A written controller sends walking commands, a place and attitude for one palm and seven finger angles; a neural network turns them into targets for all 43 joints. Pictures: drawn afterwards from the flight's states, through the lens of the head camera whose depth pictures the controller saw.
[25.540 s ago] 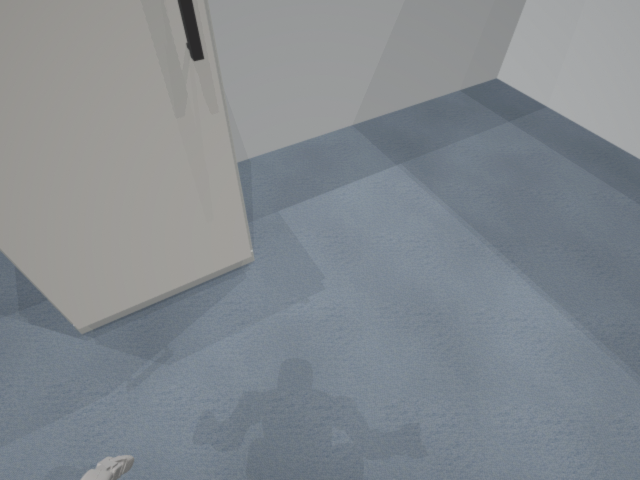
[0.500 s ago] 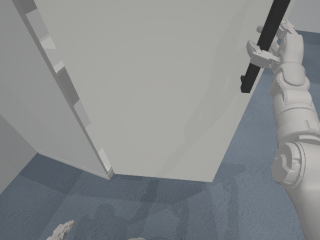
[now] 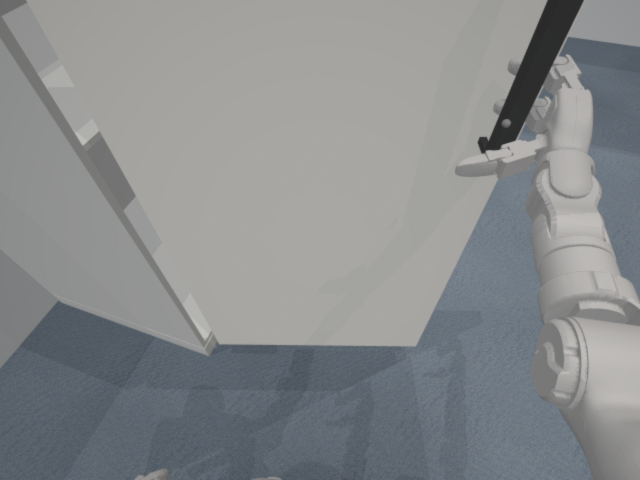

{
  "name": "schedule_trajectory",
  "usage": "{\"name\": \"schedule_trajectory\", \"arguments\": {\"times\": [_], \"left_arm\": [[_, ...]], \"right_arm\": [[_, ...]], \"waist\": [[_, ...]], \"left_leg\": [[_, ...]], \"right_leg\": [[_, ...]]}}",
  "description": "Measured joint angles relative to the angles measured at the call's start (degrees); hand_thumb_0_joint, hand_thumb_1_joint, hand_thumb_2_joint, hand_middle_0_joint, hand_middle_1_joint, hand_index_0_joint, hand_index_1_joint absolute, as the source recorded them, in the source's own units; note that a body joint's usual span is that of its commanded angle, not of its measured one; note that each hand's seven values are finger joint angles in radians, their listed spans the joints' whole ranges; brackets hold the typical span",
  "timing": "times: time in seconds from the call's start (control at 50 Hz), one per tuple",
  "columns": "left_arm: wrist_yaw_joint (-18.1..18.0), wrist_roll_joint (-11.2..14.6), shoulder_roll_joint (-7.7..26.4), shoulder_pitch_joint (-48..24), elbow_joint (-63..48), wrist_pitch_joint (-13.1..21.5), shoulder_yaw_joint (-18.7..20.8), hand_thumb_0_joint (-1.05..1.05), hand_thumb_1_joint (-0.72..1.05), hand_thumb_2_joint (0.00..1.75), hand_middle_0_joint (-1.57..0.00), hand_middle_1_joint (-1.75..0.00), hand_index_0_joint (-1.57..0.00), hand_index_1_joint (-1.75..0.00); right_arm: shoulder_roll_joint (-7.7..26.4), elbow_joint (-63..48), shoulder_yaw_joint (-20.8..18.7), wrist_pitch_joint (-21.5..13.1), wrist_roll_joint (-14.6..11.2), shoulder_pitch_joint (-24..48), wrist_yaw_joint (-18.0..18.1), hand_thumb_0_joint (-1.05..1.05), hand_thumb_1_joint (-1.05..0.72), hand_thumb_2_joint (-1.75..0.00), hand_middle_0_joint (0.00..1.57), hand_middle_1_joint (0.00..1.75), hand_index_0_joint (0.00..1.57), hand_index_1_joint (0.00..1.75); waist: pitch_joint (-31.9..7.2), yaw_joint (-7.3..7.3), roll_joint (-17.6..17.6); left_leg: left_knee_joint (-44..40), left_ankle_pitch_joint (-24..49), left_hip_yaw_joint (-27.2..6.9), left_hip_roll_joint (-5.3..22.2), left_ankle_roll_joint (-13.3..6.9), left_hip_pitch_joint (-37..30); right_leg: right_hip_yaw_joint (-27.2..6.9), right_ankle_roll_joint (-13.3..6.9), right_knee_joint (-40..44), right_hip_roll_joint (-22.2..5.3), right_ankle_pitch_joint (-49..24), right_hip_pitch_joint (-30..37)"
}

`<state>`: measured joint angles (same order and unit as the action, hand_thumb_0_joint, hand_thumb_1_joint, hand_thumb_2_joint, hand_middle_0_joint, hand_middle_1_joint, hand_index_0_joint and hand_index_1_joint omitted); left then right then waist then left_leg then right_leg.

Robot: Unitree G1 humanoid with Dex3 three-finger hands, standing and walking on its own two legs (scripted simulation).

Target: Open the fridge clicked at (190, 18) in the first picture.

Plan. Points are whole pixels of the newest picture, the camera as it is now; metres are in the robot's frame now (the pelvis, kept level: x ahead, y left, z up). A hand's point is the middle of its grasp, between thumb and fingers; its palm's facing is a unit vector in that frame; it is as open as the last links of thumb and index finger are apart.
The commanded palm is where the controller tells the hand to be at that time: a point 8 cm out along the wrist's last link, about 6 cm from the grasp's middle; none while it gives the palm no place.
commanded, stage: slip the hand off the handle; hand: right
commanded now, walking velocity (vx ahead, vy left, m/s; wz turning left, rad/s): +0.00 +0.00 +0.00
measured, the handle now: (542, 26) +0.55 -0.15 +0.28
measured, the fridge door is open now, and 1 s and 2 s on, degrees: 72 70 70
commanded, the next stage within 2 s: draw the hand back to the body in 1.70 s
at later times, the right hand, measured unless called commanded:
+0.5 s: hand (568, 130) +0.50 -0.21 +0.19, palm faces +0.14 +0.99 -0.10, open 14.7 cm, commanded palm +0.47 -0.25 +0.20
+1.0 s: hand (596, 173) +0.44 -0.22 +0.19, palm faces +0.12 +0.99 -0.09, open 14.7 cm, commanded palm +0.39 -0.26 +0.20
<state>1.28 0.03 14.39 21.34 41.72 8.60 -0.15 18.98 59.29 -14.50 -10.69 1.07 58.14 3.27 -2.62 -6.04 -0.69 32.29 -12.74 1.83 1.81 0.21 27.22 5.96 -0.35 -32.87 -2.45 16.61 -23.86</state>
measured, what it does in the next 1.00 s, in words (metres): stands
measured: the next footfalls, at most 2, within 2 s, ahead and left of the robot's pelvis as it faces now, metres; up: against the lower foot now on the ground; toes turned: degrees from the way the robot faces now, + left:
none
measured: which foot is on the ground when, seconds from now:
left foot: down 0.00-1.00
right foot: down 0.00-1.00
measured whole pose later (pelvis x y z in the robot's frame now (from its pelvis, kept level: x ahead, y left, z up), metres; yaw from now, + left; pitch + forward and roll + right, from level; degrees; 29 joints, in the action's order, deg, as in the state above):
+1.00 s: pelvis +0.02 -0.01 +0.00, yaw +0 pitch +5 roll +1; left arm -1.6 2.2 14.6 20.8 38.2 4.3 -0.4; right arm 20.6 31.4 -17.1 -6.3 -6.7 32.7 -8.1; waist -4.4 -1.8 1.1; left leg 29.4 -13.9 2.2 1.7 1.2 20.4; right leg 5.4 -0.8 -32.1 -2.4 18.9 -18.3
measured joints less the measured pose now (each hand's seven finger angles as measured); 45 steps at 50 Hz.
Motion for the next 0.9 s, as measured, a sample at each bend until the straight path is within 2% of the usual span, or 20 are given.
{"name": "schedule_trajectory", "arguments": {"times": [0.06,0.16,0.26,0.38,0.52,0.62,0.68,0.78,0.9], "left_arm": [[-0.18,0.05,0.59,-0.23,-0.11,-0.52,0.21,0.01,0.91,0.90,-0.21,-0.30,-0.20,-0.30],[-0.92,0.26,1.23,-0.66,-0.92,-1.70,0.36,0.01,0.91,0.90,-0.21,-0.30,-0.20,-0.30],[-1.46,0.87,1.83,0.58,-1.22,-2.46,0.81,0.01,0.91,0.90,-0.21,-0.30,-0.20,-0.30],[-2.14,1.46,2.22,1.35,-1.14,-3.27,0.60,0.01,0.91,0.90,-0.21,-0.30,-0.20,-0.30],[-2.55,1.30,1.87,0.94,-1.22,-3.29,0.13,0.01,0.91,0.90,-0.21,-0.30,-0.20,-0.30],[-2.77,1.16,1.47,0.59,-2.02,-3.58,-0.57,0.01,0.91,0.90,-0.21,-0.30,-0.20,-0.30],[-2.81,1.16,1.24,1.04,-2.64,-3.77,-0.61,0.01,0.91,0.90,-0.21,-0.30,-0.20,-0.30],[-2.73,1.54,1.07,2.49,-3.02,-4.34,-0.27,0.01,0.91,0.90,-0.21,-0.30,-0.20,-0.30],[-2.60,1.96,0.75,2.22,-3.06,-4.55,0.10,0.01,0.91,0.90,-0.21,-0.30,-0.20,-0.30]], "right_arm": [[0.34,0.19,-0.82,-0.76,0.35,-0.60,-0.09,-0.01,0.54,-0.20,0.32,1.20,0.28,1.18],[4.15,1.92,-3.48,-1.42,0.99,-0.40,-1.51,-0.01,0.55,-0.20,0.28,1.17,0.26,1.16],[6.62,0.57,-4.08,-2.63,-0.74,-2.25,-5.18,-0.02,0.55,-0.20,0.26,1.16,0.25,1.15],[8.16,0.25,-3.94,-1.66,-2.82,-3.47,-8.75,-0.02,0.55,-0.20,0.25,1.15,0.25,1.15],[8.45,0.14,-4.57,-2.33,-3.24,-3.65,-10.39,-0.02,0.55,-0.20,0.25,1.15,0.25,1.15],[10.22,2.13,-6.03,-2.15,-2.64,-3.17,-11.34,-0.02,0.55,-0.20,0.25,1.15,0.25,1.15],[11.11,1.72,-6.23,-2.39,-3.13,-3.92,-12.22,-0.02,0.55,-0.20,0.25,1.15,0.25,1.15],[9.38,-5.06,-5.55,-2.29,-5.41,-9.30,-13.80,-0.02,0.55,-0.20,0.25,1.15,0.25,1.15],[4.65,-18.17,-3.92,1.10,-7.21,-18.50,-12.89,-0.02,0.55,-0.20,0.25,1.15,0.25,1.15]], "waist": [[0.01,-0.03,0.11],[0.25,-0.73,-0.10],[0.07,-0.20,0.22],[0.00,0.31,0.56],[-0.41,0.43,0.66],[-0.82,-0.16,0.66],[-0.93,-0.11,0.69],[-1.43,1.16,0.99],[-1.79,2.92,1.47]], "left_leg": [[-0.01,-0.28,0.18,-0.20,-0.15,-0.19],[-0.05,-0.42,0.31,-0.67,-0.53,0.20],[-0.74,-0.47,0.61,-0.96,-0.70,-0.33],[-1.29,-0.67,1.34,-0.91,-0.62,-1.19],[-0.98,-0.97,1.55,-0.59,-0.27,-0.95],[-0.65,-1.09,1.24,-0.48,0.05,-0.40],[-0.62,-1.08,0.95,-0.43,0.24,-0.18],[-1.06,-1.15,0.51,-0.33,0.62,-1.06],[-2.09,-1.25,0.40,-0.17,0.94,-3.93]], "right_leg": [[-0.17,0.20,0.08,-0.20,0.17,0.18],[-0.28,0.53,0.09,-0.67,0.31,-0.19],[-0.57,0.76,0.50,-0.93,0.40,0.12],[-1.33,0.73,0.36,-0.91,0.71,0.33],[-1.60,0.43,-0.49,-0.64,1.25,-0.29],[-1.33,0.13,-1.13,-0.53,1.68,-0.87],[-1.06,-0.05,-1.33,-0.47,1.89,-1.06],[-0.63,-0.31,-1.13,-0.33,2.27,-0.15],[-0.51,-0.49,-0.30,-0.10,2.51,2.64]]}}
